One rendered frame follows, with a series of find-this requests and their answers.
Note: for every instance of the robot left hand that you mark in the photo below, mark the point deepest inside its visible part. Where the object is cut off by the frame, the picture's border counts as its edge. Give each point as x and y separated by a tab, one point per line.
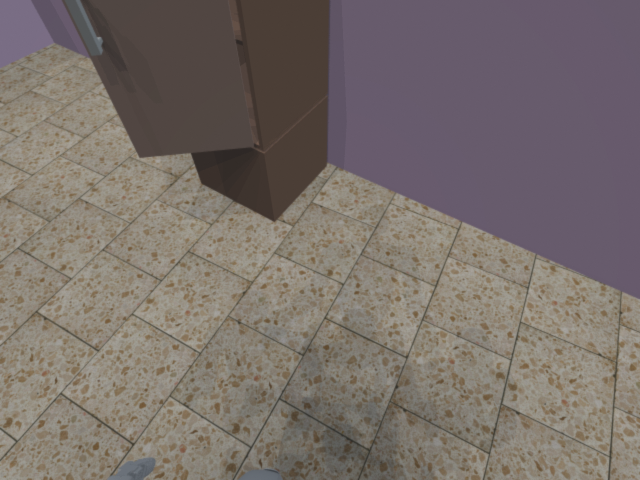
135	470

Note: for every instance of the handle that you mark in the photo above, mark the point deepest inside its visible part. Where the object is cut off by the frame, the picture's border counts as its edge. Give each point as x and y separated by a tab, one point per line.
81	19

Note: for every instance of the cupboard door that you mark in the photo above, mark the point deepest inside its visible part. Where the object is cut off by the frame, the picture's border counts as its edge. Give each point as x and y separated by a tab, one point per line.
172	71

